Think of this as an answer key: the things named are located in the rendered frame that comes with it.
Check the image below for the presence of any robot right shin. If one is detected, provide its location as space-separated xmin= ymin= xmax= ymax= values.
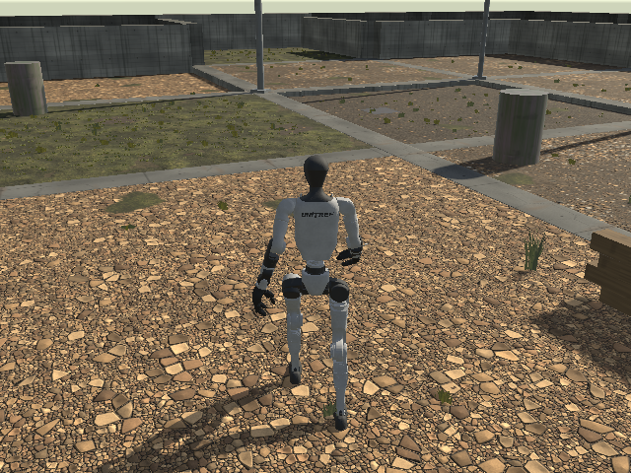
xmin=333 ymin=343 xmax=348 ymax=416

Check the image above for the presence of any right robot upper arm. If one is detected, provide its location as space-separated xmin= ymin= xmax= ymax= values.
xmin=336 ymin=197 xmax=362 ymax=249

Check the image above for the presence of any robot left forearm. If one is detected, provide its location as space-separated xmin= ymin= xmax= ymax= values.
xmin=255 ymin=238 xmax=279 ymax=290

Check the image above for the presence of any robot left hand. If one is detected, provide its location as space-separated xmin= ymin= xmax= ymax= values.
xmin=252 ymin=286 xmax=275 ymax=316

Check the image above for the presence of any left robot upper arm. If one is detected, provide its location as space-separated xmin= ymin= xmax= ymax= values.
xmin=270 ymin=198 xmax=296 ymax=254

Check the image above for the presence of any left robot foot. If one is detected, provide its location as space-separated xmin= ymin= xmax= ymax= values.
xmin=289 ymin=361 xmax=302 ymax=384

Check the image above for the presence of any robot right hand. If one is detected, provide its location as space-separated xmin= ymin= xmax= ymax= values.
xmin=336 ymin=248 xmax=361 ymax=266

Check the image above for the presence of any robot right forearm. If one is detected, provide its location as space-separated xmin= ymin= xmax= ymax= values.
xmin=349 ymin=235 xmax=363 ymax=258

